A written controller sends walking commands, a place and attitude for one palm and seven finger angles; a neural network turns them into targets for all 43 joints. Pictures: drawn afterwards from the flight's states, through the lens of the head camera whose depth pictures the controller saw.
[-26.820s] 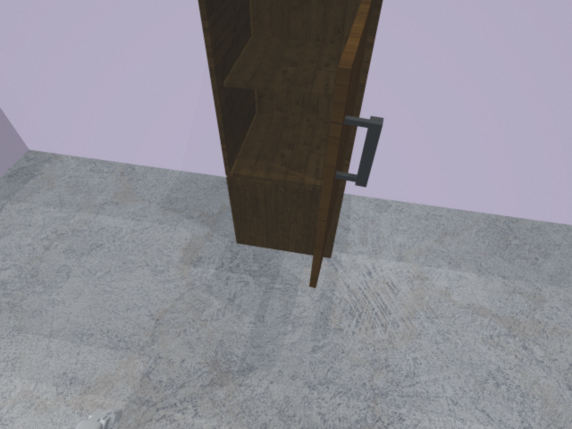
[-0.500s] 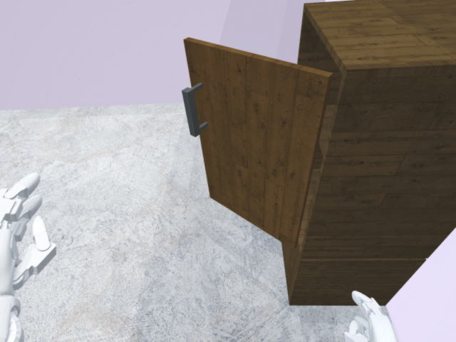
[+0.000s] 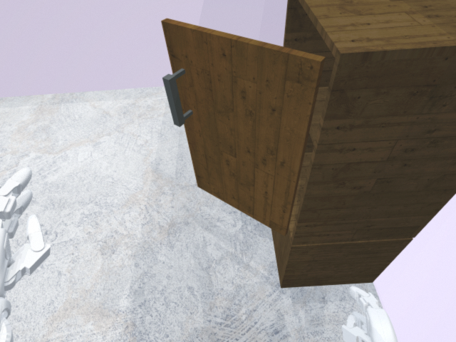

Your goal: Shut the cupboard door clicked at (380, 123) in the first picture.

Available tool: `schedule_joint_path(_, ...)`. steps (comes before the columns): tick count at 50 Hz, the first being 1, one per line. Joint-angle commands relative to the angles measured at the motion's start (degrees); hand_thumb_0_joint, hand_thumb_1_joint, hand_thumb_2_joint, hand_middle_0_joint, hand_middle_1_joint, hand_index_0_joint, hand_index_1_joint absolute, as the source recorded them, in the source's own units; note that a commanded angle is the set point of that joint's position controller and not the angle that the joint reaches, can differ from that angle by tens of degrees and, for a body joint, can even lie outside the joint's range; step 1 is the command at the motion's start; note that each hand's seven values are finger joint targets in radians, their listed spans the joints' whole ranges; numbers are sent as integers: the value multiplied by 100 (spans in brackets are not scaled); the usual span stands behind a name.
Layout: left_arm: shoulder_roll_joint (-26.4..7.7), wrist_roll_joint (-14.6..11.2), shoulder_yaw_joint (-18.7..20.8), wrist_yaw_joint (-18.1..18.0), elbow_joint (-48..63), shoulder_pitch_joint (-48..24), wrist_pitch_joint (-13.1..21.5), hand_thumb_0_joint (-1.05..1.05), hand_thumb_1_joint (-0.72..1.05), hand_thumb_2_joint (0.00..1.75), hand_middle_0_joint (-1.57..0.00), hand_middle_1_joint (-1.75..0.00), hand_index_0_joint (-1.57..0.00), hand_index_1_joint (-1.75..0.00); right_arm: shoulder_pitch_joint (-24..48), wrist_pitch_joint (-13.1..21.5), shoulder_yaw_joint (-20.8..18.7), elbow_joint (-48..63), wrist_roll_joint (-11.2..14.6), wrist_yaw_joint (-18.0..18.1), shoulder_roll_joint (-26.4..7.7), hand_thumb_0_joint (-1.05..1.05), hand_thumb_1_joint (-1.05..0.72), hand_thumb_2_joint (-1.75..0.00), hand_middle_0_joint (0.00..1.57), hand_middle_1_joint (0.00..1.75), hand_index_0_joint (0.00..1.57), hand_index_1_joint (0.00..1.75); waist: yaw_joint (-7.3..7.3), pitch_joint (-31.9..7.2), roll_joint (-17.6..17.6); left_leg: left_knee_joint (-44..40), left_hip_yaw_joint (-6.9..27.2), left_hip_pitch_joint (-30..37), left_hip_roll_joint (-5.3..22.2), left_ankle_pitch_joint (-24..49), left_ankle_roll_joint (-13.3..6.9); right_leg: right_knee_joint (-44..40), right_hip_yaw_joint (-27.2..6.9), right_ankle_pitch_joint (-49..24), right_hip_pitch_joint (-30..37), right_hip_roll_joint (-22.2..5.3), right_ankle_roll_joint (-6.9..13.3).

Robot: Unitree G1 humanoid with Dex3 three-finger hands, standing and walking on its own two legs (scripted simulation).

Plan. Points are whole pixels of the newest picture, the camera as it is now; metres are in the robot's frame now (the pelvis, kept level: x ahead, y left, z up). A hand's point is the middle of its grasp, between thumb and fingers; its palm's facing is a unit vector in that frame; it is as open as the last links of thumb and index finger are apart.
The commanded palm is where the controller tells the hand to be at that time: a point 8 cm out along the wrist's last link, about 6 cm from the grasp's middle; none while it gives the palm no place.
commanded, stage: step back with the hand held close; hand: left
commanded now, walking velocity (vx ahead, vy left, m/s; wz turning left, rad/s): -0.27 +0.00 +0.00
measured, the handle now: (180, 98) +0.65 +0.18 +0.08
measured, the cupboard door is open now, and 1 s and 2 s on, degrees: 52 52 52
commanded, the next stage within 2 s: stop stepping back and stand still in 0.88 s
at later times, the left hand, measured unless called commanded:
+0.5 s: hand out of the picture +0.10 +0.30 +0.15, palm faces +0.45 -0.76 -0.47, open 7.4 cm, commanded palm +0.03 +0.33 +0.17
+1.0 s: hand out of the picture -0.02 +0.29 +0.16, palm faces +0.44 -0.79 -0.42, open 7.4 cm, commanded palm -0.08 +0.32 +0.17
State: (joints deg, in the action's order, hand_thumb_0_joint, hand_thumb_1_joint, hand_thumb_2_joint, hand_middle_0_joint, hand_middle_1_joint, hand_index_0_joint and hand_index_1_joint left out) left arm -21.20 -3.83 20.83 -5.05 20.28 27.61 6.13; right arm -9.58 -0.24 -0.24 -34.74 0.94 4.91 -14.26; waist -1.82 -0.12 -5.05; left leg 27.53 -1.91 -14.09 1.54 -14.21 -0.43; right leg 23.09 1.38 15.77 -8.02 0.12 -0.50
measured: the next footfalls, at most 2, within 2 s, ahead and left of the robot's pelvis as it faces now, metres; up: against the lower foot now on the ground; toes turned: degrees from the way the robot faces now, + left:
left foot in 0.72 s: -0.04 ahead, +0.14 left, +0.00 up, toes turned +6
right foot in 0.96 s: -0.23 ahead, -0.10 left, +0.00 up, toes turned +1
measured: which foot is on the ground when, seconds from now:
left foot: down 0.00-0.60, up 0.62-0.70, down 0.72-1.00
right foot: down 0.00-0.74, up 0.76-0.94, down 0.96-1.00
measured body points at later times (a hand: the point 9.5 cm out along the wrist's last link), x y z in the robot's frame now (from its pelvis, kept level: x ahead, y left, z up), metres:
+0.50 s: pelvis -0.09 +0.03 -0.02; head -0.09 +0.03 +0.43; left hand +0.07 +0.34 +0.17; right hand +0.09 -0.21 -0.09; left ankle +0.00 +0.11 -0.74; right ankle -0.04 -0.12 -0.74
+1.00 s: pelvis -0.22 +0.02 -0.02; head -0.20 +0.04 +0.43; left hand -0.04 +0.33 +0.18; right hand -0.04 -0.19 -0.10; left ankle -0.08 +0.13 -0.74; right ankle -0.27 -0.10 -0.74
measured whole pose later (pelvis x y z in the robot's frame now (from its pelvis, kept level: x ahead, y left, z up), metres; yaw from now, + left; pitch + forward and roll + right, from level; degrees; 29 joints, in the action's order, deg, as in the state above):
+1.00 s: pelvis -0.22 +0.02 -0.02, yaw -1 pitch +2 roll -3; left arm -22.9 -3.2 25.8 -7.8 29.7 28.7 14.3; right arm -9.9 7.4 0.9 -35.4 -0.3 2.9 -9.7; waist -1.2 -0.1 -1.4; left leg 33.9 -4.2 -31.9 5.8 -5.0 -1.5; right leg 32.8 0.2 24.3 -13.5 3.5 0.0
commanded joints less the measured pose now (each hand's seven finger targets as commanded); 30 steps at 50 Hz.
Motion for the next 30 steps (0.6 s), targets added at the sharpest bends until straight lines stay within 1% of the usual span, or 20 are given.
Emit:
schedule_joint_path(1,-1431,-42,988,-215,1659,52,416,0,90,90,-20,-30,-20,-30,607,89,-251,1145,26,79,-515,0,-90,-90,20,30,20,30,73,-1399,328,114,-7,953,169,2937,-184,271,-172,-3741,30,-514,-10)
schedule_joint_path(4,-1689,-72,1271,-270,1916,237,395,0,90,90,-20,-30,-20,-30,594,-15,-284,1251,29,110,-578,0,-90,-90,20,30,20,30,53,-1503,176,63,105,931,259,3404,-178,459,-119,-3561,24,-368,-16)
schedule_joint_path(5,-1575,-95,1219,-273,1874,402,384,0,90,90,-20,-30,-20,-30,557,-57,-259,1306,46,107,-532,0,-90,-90,20,30,20,30,63,-1486,218,14,158,796,316,3457,-176,563,-92,-3438,97,-344,-14)
schedule_joint_path(9,-1630,-109,1349,-295,1804,571,403,0,90,90,-20,-30,-20,-30,504,-83,-322,1349,35,101,-638,0,-90,-90,20,30,20,30,51,-1302,-53,-239,295,354,443,2909,-179,644,-117,-2626,32,-220,-24)
schedule_joint_path(10,-1485,-123,1232,-290,1760,622,423,0,90,90,-20,-30,-20,-30,468,-83,-293,1371,56,91,-589,0,-90,-90,20,30,20,30,78,-1208,-4,-312,338,196,483,2731,-177,694,-105,-2394,25,-222,-26)
schedule_joint_path(13,-1390,-117,1157,-297,1589,543,491,0,90,90,-20,-30,-20,-30,437,-24,-294,1360,50,83,-661,0,-90,-90,20,30,20,30,91,-871,-97,-656,497,-566,605,1342,-267,732,-164,-1551,75,-151,-51)
schedule_joint_path(14,-1466,-80,1245,-299,1535,488,519,0,90,90,-20,-30,-20,-30,482,19,-309,1348,38,91,-715,0,-90,-90,20,30,20,30,69,-772,-127,-819,572,-884,631,719,-316,766,-161,-1397,223,-103,-61)
schedule_joint_path(15,-1286,-61,1068,-296,1529,386,560,0,90,90,-20,-30,-20,-30,453,42,-272,1351,68,91,-677,0,-90,-90,20,30,20,30,119,-626,-141,-940,628,-1205,657,153,-352,840,-168,-1231,282,-108,-57)
schedule_joint_path(17,-1252,1,1067,-317,1508,198,639,0,90,90,-20,-30,-20,-30,431,116,-279,1346,74,101,-712,0,-90,-90,20,30,20,30,123,-482,-256,-1256,806,-1921,763,-1153,-464,1098,-162,-913,602,-12,-80)
schedule_joint_path(18,-1246,36,1066,-330,1527,108,676,0,90,90,-20,-30,-20,-30,428,163,-278,1352,68,109,-728,0,-90,-90,20,30,20,30,123,-392,-331,-1381,897,-2299,804,-1758,-525,1191,-169,-777,753,16,-93)
schedule_joint_path(19,-1401,107,1195,-333,1653,-60,728,0,90,90,-20,-30,-20,-30,490,211,-291,1345,58,116,-776,0,-90,-90,20,30,20,30,102,-364,-441,-1484,981,-2595,838,-2232,-578,1262,-161,-659,952,88,-114)
schedule_joint_path(20,-1212,130,1065,-327,1613,-80,756,0,90,90,-20,-30,-20,-30,414,244,-271,1334,58,121,-730,0,-90,-90,20,30,20,30,119,-303,-432,-1519,1034,-2862,868,-2490,-609,1399,-142,-520,1045,91,-111)
schedule_joint_path(23,-1223,224,1086,-347,1839,-346,865,0,90,90,-20,-30,-20,-30,365,372,-304,1308,28,108,-756,0,-90,-90,20,30,20,30,103,-313,-553,-1493,1064,-3344,915,-3132,-644,1672,-117,-41,1224,184,-79)
schedule_joint_path(24,-1498,241,1328,-361,1911,-323,905,0,90,90,-20,-30,-20,-30,387,413,-326,1291,15,107,-775,0,-90,-90,20,30,20,30,92,-371,-460,-1369,1059,-3164,857,-3030,-628,1536,-206,12,1078,180,-40)
schedule_joint_path(25,-1288,218,1154,-347,1954,-283,936,0,90,90,-20,-30,-20,-30,356,440,-298,1294,26,94,-678,0,-90,-90,20,30,20,30,107,-416,-338,-1142,930,-3059,748,-2970,-580,1417,-289,188,901,97,19)
schedule_joint_path(26,-1366,212,1213,-364,2033,-242,969,0,90,90,-20,-30,-20,-30,320,476,-313,1301,14,83,-657,0,-90,-90,20,30,20,30,111,-393,-136,-767,768,-2807,569,-2796,-504,1073,-558,454,489,-37,112)
schedule_joint_path(27,-1404,187,1269,-376,2013,-62,1001,0,90,90,-20,-30,-20,-30,269,508,-330,1258,-3,65,-593,0,-90,-90,20,30,20,30,131,-394,199,-224,591,-2373,320,-2557,-388,503,-1034,955,-144,-262,265)
schedule_joint_path(28,-1407,149,1219,-399,2054,16,1013,0,90,90,-20,-30,-20,-30,204,508,-328,1182,-22,33,-513,0,-90,-90,20,30,20,30,173,-314,599,557,389,-1744,83,-2117,-216,-178,-1706,1647,-1098,-694,516)
schedule_joint_path(29,-1592,103,1343,-452,2133,116,1026,0,90,90,-20,-30,-20,-30,74,496,-354,995,-43,-8,-493,0,-90,-90,20,30,20,30,198,-413,1005,1659,177,-697,-143,-1422,16,-827,-2376,2074,-2221,-1265,839)
schedule_joint_path(30,-1386,101,1088,-492,2127,49,1011,0,90,90,-20,-30,-20,-30,57,469,-271,838,-79,-54,-338,0,-90,-90,20,30,20,30,236,-411,1427,2354,152,-303,-141,-1081,93,-1031,-2530,1885,-2629,-1731,1035)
